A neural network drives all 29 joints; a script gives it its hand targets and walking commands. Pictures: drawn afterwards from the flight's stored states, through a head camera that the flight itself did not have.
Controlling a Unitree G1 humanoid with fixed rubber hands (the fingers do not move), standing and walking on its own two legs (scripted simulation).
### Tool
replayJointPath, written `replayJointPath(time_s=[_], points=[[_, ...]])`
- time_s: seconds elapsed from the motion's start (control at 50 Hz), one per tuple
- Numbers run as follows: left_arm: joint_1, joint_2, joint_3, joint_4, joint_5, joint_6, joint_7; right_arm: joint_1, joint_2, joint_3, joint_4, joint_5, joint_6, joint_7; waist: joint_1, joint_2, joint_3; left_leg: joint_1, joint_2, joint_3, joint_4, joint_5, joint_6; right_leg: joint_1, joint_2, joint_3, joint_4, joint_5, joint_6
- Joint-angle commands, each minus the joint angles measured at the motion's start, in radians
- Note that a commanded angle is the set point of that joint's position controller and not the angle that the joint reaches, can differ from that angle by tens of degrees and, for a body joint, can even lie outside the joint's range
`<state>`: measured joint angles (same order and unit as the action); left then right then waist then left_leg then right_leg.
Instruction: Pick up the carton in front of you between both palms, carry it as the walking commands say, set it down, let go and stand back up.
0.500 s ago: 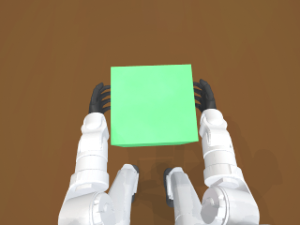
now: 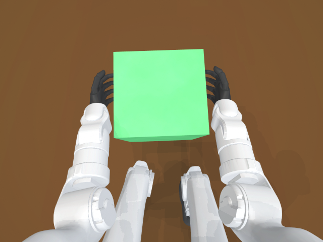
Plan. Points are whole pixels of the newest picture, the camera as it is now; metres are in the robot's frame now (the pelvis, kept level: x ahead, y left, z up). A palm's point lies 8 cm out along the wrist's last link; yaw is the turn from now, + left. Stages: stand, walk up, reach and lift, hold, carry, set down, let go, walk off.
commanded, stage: set down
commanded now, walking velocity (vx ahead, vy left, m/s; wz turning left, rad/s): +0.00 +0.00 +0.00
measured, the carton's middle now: (160, 104) +0.45 +0.05 -0.17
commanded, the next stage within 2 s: none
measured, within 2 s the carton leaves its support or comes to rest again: rests again in 1.86 s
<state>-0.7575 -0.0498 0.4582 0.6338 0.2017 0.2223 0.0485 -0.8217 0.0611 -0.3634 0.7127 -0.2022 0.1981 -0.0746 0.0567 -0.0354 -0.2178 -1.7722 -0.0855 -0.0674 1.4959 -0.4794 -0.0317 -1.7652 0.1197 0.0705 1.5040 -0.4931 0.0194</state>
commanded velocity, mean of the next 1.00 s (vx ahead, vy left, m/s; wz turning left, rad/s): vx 0.00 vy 0.00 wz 0.00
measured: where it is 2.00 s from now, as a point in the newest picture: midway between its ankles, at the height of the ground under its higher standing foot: (163, 206)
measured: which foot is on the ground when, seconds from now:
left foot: down 0.00-1.00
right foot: down 0.00-1.00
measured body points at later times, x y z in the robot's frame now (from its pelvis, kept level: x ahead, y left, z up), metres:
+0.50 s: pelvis -0.03 +0.00 -0.12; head +0.28 +0.02 +0.20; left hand +0.45 +0.22 -0.25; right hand +0.49 -0.08 -0.25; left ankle +0.08 +0.12 -0.54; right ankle +0.07 -0.11 -0.54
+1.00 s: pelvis -0.03 +0.00 -0.19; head +0.31 +0.02 +0.11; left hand +0.47 +0.22 -0.34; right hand +0.51 -0.08 -0.34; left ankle +0.08 +0.12 -0.54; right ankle +0.07 -0.11 -0.54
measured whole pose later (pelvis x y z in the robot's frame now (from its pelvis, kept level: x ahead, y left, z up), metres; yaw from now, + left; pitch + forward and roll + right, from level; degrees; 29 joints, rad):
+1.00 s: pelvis -0.03 +0.00 -0.19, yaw -1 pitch +41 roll +0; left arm -1.18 0.16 0.38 0.87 0.02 0.19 0.11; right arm -1.30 -0.14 -0.21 0.99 -0.02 0.17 -0.16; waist 0.09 -0.04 0.15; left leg -2.28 -0.11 -0.03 2.14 -0.58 -0.05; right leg -2.27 0.18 0.05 2.14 -0.60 0.07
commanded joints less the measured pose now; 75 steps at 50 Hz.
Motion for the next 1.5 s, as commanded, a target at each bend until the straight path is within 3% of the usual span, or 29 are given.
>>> replayJointPath(time_s=[0.0,0.18,0.44,0.64,0.72,0.76,0.82,0.98,1.26,1.48], points=[[-0.619,-0.858,-0.542,-0.005,-0.122,-0.042,-0.198,-0.571,0.906,0.503,0.003,0.102,-0.043,0.135,0.040,-0.008,-0.911,0.469,-0.084,0.090,-0.043,0.352,-0.019,0.433,0.078,-0.060,-0.062,0.295,0.015],[-0.767,-0.799,-0.539,0.000,-0.169,-0.035,-0.183,-0.735,0.854,0.516,-0.003,0.145,-0.038,0.088,0.059,-0.023,-0.965,0.360,-0.083,0.119,0.093,0.281,-0.026,0.348,0.090,-0.086,0.080,0.214,0.021],[-0.958,-0.724,-0.463,0.063,-0.171,-0.022,-0.201,-0.916,0.789,0.423,0.112,0.139,-0.018,0.095,0.080,-0.016,-0.906,0.217,-0.068,0.134,0.252,0.226,-0.030,0.146,0.093,-0.113,0.259,0.138,0.008],[-1.079,-0.658,-0.489,0.069,-0.228,-0.039,-0.209,-1.026,0.730,0.444,0.141,0.193,-0.033,0.104,0.089,-0.009,-0.909,0.184,-0.051,0.141,0.380,0.279,-0.034,0.064,0.082,-0.129,0.401,0.167,0.003],[-1.155,-0.653,-0.542,0.006,-0.276,-0.053,-0.206,-1.075,0.733,0.497,0.105,0.241,-0.045,0.105,0.103,-0.015,-0.977,0.179,-0.046,0.146,0.424,0.319,-0.033,0.093,0.075,-0.128,0.455,0.207,-0.001],[-1.171,-0.659,-0.558,-0.017,-0.298,-0.055,-0.210,-1.105,0.755,0.535,0.070,0.262,-0.049,0.105,0.107,-0.052,-0.974,0.188,-0.043,0.138,0.438,0.353,-0.026,0.092,0.077,-0.131,0.474,0.240,0.004],[-1.126,-0.672,-0.569,0.008,-0.315,-0.056,-0.210,-1.095,0.774,0.561,0.059,0.286,-0.055,0.112,0.112,-0.044,-0.938,0.209,-0.046,0.134,0.459,0.419,-0.025,0.067,0.078,-0.132,0.497,0.286,0.005],[-1.058,-0.657,-0.483,0.131,-0.260,-0.063,-0.230,-1.010,0.732,0.465,0.185,0.234,-0.062,0.132,0.094,-0.036,-0.714,0.059,-0.045,0.127,0.480,0.342,-0.015,-0.050,0.075,-0.119,0.499,0.233,-0.007],[-1.126,-0.544,-0.429,0.176,-0.237,-0.097,-0.232,-1.081,0.639,0.422,0.246,0.240,-0.092,0.145,0.107,-0.041,-0.553,-0.051,-0.029,0.114,0.514,0.277,0.011,-0.111,0.071,-0.090,0.526,0.189,-0.023],[-1.069,-0.449,-0.326,0.277,-0.164,-0.086,-0.237,-1.034,0.504,0.307,0.359,0.167,-0.084,0.170,0.083,-0.034,-0.354,-0.136,-0.024,0.094,0.505,0.162,0.029,-0.223,0.059,-0.085,0.518,0.079,-0.036]])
